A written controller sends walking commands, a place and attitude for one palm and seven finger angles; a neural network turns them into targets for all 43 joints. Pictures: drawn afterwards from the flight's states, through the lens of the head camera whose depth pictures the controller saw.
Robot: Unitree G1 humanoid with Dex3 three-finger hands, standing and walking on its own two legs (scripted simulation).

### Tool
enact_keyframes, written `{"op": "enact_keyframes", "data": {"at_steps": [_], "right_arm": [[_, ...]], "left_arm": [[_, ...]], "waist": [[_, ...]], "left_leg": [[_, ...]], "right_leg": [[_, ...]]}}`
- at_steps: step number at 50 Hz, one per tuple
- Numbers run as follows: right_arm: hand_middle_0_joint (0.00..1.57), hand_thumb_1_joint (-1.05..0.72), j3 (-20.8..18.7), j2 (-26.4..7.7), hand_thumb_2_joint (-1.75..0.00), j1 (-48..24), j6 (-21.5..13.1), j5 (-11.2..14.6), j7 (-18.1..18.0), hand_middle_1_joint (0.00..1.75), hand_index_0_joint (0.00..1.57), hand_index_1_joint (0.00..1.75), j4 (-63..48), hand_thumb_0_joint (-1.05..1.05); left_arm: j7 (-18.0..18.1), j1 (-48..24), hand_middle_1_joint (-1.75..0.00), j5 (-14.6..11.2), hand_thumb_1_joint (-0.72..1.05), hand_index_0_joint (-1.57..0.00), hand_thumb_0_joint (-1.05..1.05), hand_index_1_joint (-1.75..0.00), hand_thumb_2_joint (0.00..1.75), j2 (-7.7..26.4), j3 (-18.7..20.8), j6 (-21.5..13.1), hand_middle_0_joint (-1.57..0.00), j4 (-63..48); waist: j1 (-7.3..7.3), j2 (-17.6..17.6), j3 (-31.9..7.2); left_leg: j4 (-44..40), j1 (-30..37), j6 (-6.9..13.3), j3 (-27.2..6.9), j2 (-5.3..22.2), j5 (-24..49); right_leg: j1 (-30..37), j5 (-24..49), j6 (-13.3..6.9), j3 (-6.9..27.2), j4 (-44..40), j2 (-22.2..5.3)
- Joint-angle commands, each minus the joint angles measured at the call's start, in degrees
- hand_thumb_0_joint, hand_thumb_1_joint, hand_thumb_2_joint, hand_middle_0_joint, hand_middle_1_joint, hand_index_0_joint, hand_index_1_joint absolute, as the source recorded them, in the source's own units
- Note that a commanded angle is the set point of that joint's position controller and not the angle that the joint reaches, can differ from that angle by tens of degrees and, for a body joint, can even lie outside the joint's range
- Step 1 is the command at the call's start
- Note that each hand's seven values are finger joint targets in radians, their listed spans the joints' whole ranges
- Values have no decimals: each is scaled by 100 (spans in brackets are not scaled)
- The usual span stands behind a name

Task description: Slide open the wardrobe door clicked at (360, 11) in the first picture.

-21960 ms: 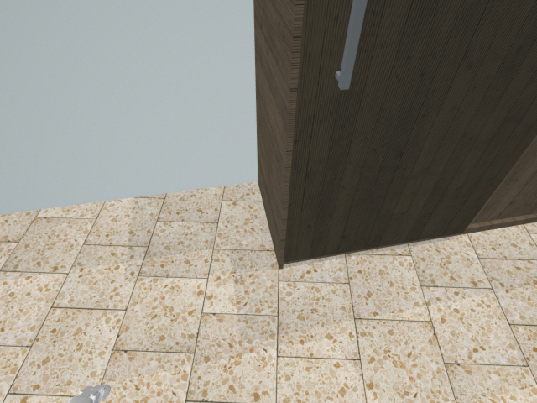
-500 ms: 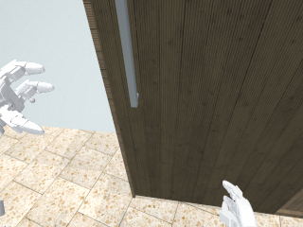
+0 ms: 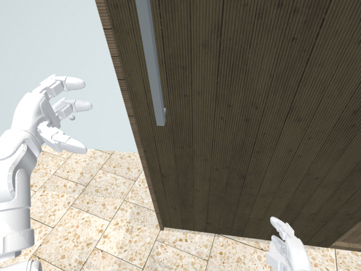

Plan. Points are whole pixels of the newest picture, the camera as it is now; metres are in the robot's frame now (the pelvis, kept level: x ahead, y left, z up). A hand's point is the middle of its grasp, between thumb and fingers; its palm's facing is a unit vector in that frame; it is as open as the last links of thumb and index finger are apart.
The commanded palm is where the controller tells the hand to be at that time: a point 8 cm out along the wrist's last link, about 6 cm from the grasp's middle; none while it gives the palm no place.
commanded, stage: move the hooked fingers beside the handle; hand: left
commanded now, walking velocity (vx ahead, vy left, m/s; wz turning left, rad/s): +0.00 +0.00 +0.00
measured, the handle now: (154, 63) +0.48 +0.11 +0.25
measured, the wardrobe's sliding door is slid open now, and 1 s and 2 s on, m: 0.00 0.00 0.00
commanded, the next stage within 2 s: none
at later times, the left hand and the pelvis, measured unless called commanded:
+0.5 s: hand (100, 98) +0.37 +0.20 +0.23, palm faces +0.02 -1.00 -0.05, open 14.0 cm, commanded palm +0.35 +0.24 +0.24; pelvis +0.01 -0.01 +0.00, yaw +0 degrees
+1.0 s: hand (121, 87) +0.42 +0.18 +0.23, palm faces -0.01 -1.00 -0.03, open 14.0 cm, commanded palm +0.40 +0.22 +0.23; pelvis +0.01 -0.01 +0.00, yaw -1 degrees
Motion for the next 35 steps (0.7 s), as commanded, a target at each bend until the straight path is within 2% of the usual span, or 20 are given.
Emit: {"op": "enact_keyframes", "data": {"at_steps": [1,3,6,7,8,9,10,12,14,16,17,19,21,22,23,25,28,31,33,35], "right_arm": [[20,-90,-204,-472,-90,-955,-466,-67,-134,30,20,30,-901,0],[20,-90,-196,-498,-90,-924,-428,-74,-157,30,20,30,-750,0],[20,-90,-182,-507,-90,-945,-322,-45,-179,30,20,30,-647,0],[20,-90,-192,-534,-90,-919,-269,-38,-165,30,20,30,-610,0],[20,-90,-186,-533,-90,-942,-244,-32,-157,30,20,30,-629,0],[20,-90,-208,-535,-90,-915,-217,-41,-148,30,20,30,-675,0],[20,-90,-198,-535,-90,-939,-193,-38,-137,30,20,30,-698,0],[20,-90,-210,-518,-90,-919,-157,-71,-93,30,20,30,-768,0],[20,-90,-198,-460,-90,-966,-156,-71,-69,30,20,30,-899,0],[20,-90,-206,-453,-90,-925,-165,-71,-68,30,20,30,-891,0],[20,-90,-213,-465,-90,-870,-156,-69,-60,30,20,30,-847,0],[20,-90,-230,-505,-90,-814,-143,-50,-89,30,20,30,-773,0],[20,-90,-244,-545,-90,-761,-107,-26,-108,30,20,30,-724,0],[20,-90,-265,-574,-90,-740,-85,-24,-111,30,20,30,-683,0],[20,-90,-256,-576,-90,-740,-79,-11,-117,30,20,30,-686,0],[20,-90,-284,-547,-90,-701,-101,-20,-121,30,20,30,-726,0],[20,-90,-286,-547,-90,-649,-101,-48,-126,30,20,30,-739,0],[20,-90,-302,-559,-90,-566,-119,-77,-143,30,20,30,-652,0],[20,-90,-297,-577,-90,-551,-85,-67,-130,30,20,30,-651,0],[20,-90,-303,-575,-90,-510,-54,-39,-123,30,20,30,-605,0]], "left_arm": [[101,-2926,-120,-174,-50,-30,0,-120,30,1198,145,-835,-30,-1572],[263,-3079,-120,-99,-50,-30,0,-120,30,1255,160,-804,-30,-1171],[451,-3025,-120,47,-50,-30,0,-120,30,1063,-43,-522,-30,-346],[492,-2981,-120,103,-50,-30,0,-120,30,1127,-44,-416,-30,-152],[493,-3222,-120,118,-50,-30,0,-120,30,991,-207,-356,-30,-126],[514,-3079,-120,137,-50,-30,0,-120,30,1209,12,-303,-30,-23],[481,-3198,-120,148,-50,-30,0,-120,30,1143,-95,-298,-30,-16],[451,-3097,-120,139,-50,-30,0,-120,30,1373,136,-403,-30,-162],[389,-3168,-120,68,-50,-30,0,-120,30,1372,211,-595,-30,-442],[361,-3313,-120,38,-50,-30,0,-120,30,1220,113,-766,-30,-446],[362,-3169,-120,36,-50,-30,0,-120,30,1269,141,-797,-30,-253],[373,-3295,-120,44,-50,-30,0,-120,30,1206,93,-777,-30,139],[408,-3439,-120,98,-50,-30,0,-120,30,1160,-33,-676,-30,389],[443,-3441,-120,151,-50,-30,0,-120,30,1231,-42,-626,-30,572],[456,-3764,-120,187,-50,-30,0,-120,30,1095,-243,-626,-30,469],[511,-4015,-120,225,-50,-30,0,-120,30,1038,-335,-690,-30,259],[538,-4258,-120,181,-50,-30,0,-120,30,1179,-232,-930,-30,7],[570,-4304,-120,114,-50,-30,0,-120,30,1401,96,-1098,-30,353],[586,-4028,-120,136,-50,-30,0,-120,30,1534,247,-1105,-30,656],[603,-4068,-120,189,-50,-30,0,-120,30,1198,-78,-1025,-30,1026]], "waist": [[-153,89,-1603],[-165,30,-1314],[-163,-59,-864],[-135,-170,-817],[-190,-157,-873],[-107,-252,-1112],[-142,-236,-1191],[-53,-283,-1597],[-26,-196,-1924],[-88,-290,-1911],[-89,-458,-1721],[-166,-500,-1372],[-217,-270,-1174],[-210,-350,-1059],[-279,-74,-1091],[-300,40,-1406],[-287,-64,-1938],[-260,-381,-2003],[-179,-492,-1814],[-261,-391,-1513]], "left_leg": [[-216,794,-78,-549,137,1835],[-297,616,-86,-560,130,1585],[-375,298,-82,-533,117,1313],[-394,239,-72,-527,131,1301],[-389,239,-59,-515,114,1374],[-358,245,-58,-517,109,1485],[-314,273,-40,-482,91,1581],[-250,360,-30,-449,95,1918],[-206,452,-22,-408,80,2119],[-188,478,-9,-390,94,2209],[-195,415,-7,-398,139,2153],[-227,276,18,-366,129,1871],[-257,186,6,-363,117,1651],[-253,139,19,-357,139,1589],[-272,165,14,-363,123,1594],[-218,363,15,-388,122,1756],[-188,539,22,-404,116,2046],[-194,462,39,-378,113,2058],[-245,273,49,-330,120,2032],[-270,151,39,-287,122,1855]], "right_leg": [[195,1508,-32,270,-175,-9],[124,1284,-43,282,-274,-20],[-12,1039,-54,264,-314,-49],[24,1004,-59,278,-358,-47],[59,1123,-54,285,-333,-66],[218,1253,-58,287,-281,-71],[258,1418,-53,315,-266,-85],[591,1816,-64,349,-201,-92],[816,2144,-59,388,-122,-112],[789,2290,-48,369,-105,-101],[701,2207,-47,358,-149,-91],[467,1992,-25,364,-210,-78],[275,1738,-35,373,-262,-90],[233,1631,-38,391,-313,-101],[201,1614,-50,393,-303,-113],[266,1724,-64,393,-251,-109],[582,2043,-64,423,-205,-101],[746,2215,-36,434,-201,-96],[797,2256,-35,447,-213,-112],[569,2104,-29,431,-242,-121]]}}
